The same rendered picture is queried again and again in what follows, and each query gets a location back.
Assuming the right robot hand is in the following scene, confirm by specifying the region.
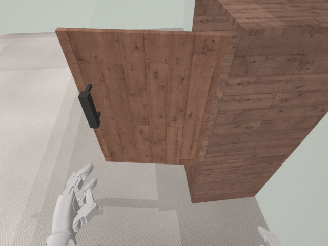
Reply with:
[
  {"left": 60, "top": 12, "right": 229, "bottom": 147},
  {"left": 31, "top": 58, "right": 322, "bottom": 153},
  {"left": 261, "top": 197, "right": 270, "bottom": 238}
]
[{"left": 258, "top": 227, "right": 281, "bottom": 246}]

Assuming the robot left forearm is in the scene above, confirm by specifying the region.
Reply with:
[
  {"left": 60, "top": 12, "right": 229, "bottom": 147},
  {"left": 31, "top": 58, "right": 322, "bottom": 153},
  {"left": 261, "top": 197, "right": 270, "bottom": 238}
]
[{"left": 45, "top": 232, "right": 77, "bottom": 246}]

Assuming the handle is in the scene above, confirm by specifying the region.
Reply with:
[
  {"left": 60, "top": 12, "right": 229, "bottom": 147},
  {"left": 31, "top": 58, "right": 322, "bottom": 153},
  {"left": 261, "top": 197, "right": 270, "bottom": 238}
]
[{"left": 78, "top": 84, "right": 101, "bottom": 129}]

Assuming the cupboard door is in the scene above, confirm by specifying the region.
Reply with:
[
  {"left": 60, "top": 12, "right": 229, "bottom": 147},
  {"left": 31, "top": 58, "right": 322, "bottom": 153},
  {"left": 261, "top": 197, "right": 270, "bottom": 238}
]
[{"left": 55, "top": 28, "right": 230, "bottom": 166}]

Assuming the left robot hand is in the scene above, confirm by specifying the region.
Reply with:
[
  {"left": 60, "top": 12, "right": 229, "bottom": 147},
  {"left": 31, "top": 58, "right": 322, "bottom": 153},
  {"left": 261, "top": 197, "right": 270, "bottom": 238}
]
[{"left": 51, "top": 163, "right": 98, "bottom": 237}]

